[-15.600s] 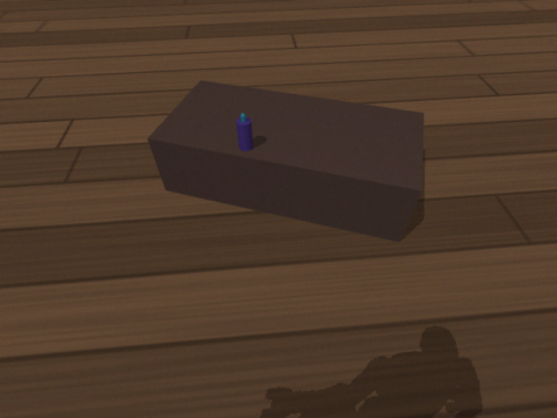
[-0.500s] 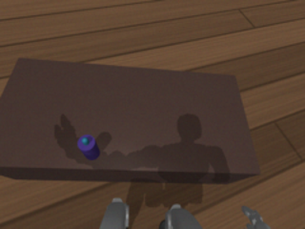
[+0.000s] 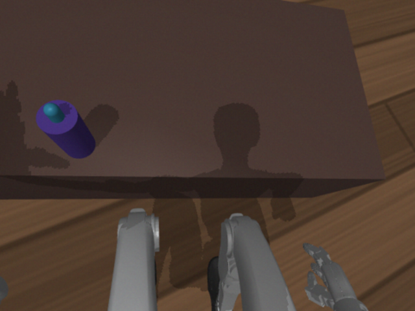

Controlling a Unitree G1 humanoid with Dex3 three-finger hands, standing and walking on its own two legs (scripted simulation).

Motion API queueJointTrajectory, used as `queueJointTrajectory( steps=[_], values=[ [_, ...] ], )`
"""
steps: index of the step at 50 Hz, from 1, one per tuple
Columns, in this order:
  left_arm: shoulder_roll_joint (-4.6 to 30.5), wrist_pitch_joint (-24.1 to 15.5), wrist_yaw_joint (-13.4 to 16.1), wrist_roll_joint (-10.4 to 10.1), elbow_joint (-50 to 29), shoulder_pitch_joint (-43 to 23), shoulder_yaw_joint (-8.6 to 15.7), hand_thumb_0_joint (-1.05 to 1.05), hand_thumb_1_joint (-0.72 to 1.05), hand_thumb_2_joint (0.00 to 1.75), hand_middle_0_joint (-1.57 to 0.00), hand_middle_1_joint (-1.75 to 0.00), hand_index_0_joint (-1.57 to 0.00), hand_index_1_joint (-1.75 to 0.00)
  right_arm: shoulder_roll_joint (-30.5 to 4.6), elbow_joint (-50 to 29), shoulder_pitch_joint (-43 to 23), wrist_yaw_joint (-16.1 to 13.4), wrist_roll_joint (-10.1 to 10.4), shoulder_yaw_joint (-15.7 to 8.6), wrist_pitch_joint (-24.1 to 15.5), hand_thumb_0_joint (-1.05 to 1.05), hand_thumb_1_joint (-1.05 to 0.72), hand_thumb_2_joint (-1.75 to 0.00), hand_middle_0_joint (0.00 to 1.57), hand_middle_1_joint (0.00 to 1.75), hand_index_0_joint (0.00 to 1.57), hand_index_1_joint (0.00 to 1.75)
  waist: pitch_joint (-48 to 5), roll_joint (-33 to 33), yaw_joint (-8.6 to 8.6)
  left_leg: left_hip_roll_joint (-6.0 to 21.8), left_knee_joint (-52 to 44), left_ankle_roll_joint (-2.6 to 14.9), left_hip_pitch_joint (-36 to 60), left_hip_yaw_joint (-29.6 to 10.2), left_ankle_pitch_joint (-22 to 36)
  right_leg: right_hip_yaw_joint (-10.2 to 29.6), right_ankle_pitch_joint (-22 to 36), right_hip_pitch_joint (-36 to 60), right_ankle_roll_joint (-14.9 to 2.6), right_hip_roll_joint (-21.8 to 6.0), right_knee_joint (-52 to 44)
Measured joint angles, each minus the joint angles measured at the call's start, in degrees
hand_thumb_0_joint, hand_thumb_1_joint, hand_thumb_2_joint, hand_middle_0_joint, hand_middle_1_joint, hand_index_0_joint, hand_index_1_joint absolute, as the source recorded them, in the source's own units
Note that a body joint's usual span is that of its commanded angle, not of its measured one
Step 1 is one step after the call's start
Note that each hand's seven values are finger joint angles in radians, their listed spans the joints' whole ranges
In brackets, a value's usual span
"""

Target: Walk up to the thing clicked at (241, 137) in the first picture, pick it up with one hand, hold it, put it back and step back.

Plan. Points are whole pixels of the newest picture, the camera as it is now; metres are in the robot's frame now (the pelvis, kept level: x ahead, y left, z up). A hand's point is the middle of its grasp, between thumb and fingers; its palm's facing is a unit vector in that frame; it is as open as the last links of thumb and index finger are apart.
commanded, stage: close in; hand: left
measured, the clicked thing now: (67, 129) +0.43 +0.27 -0.07
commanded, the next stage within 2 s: close in 0.92 s
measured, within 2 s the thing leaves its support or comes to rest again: neither
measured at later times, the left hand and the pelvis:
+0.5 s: hand (46, 146) +0.40 +0.30 -0.09, palm faces +0.25 -0.97 +0.00, open 17.6 cm; pelvis -0.03 -0.01 -0.09, yaw -1 degrees
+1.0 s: hand (60, 140) +0.42 +0.29 -0.09, palm faces +0.29 -0.96 +0.00, open 17.7 cm; pelvis -0.02 -0.01 -0.08, yaw -1 degrees
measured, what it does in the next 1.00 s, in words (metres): lowers itself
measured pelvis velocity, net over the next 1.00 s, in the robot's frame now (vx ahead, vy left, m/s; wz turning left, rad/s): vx -0.02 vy -0.01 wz -0.02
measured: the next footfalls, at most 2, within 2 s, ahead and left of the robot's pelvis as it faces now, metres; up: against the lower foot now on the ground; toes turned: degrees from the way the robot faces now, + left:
none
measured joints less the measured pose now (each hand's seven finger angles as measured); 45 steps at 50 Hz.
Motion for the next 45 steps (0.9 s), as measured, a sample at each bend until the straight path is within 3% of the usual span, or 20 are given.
queueJointTrajectory(
  steps=[8,15,20,28,45],
  values=[
    [-1.68,2.62,2.18,1.74,-0.05,-3.0,-3.58,-0.02,-0.56,0.04,-0.06,-0.06,-0.05,-0.08,0.73,0.47,0.34,1.7,-0.49,0.65,1.21,0.0,-0.92,-0.9,0.21,0.3,0.2,0.3,1.97,0.97,-0.09,0.35,9.89,0.06,-10.21,-0.5,1.07,-0.42,0.65,-10.31,-0.23,0.22,10.47],
    [-7.14,4.67,10.48,4.29,-6.79,-1.68,-5.93,-0.02,-0.6,0.02,-0.08,-0.07,-0.08,-0.07,0.83,0.24,2.76,2.87,0.47,-0.01,3.18,0.0,-0.92,-0.9,0.21,0.3,0.2,0.3,2.36,1.52,-0.06,0.57,14.72,-0.12,-14.78,-0.74,2.03,-0.61,1.45,-15.13,-0.51,0.33,15.73],
    [-8.92,5.75,15.24,4.39,-11.14,-0.81,-9.11,-0.02,-0.61,0.01,-0.08,-0.07,-0.09,-0.07,1.02,0.54,3.27,3.31,1.52,-1.14,4.63,0.01,-0.93,-0.9,0.21,0.3,0.2,0.3,1.87,2.06,0.18,0.43,15.13,-0.33,-15.79,-0.52,2.61,-0.44,1.75,-16.4,-0.74,0.13,16.66],
    [-11.05,7.9,17.8,3.3,-13.02,-0.17,-12.18,-0.02,-0.61,0.01,-0.08,-0.06,-0.09,-0.05,0.47,-0.59,2.49,3.98,3.25,-2.33,6.06,0.01,-0.93,-0.9,0.21,0.3,0.2,0.3,0.25,2.7,0.53,0.83,13.64,-0.54,-14.72,-0.46,2.35,-0.34,1.92,-15.78,-0.92,0.53,15.19],
    [-14.83,6.91,22.15,3.97,-16.85,0.78,-14.21,-0.02,-0.6,0.0,-0.07,-0.03,-0.08,-0.02,0.24,-2.03,0.06,5.15,3.43,-3.95,8.41,0.0,-0.93,-0.9,0.2,0.3,0.2,0.3,0.29,1.74,1.4,1.06,12.9,-0.86,-13.2,-0.25,0.23,-0.1,0.05,-14.52,-1.21,0.82,14.44]
  ],
)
